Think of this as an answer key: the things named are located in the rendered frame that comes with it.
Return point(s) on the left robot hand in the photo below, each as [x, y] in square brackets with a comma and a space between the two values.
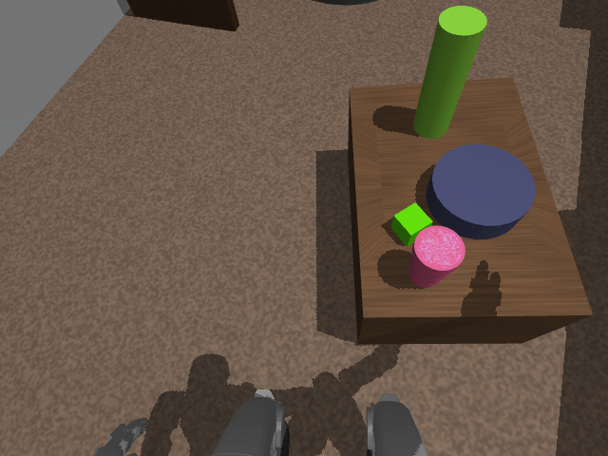
[121, 439]

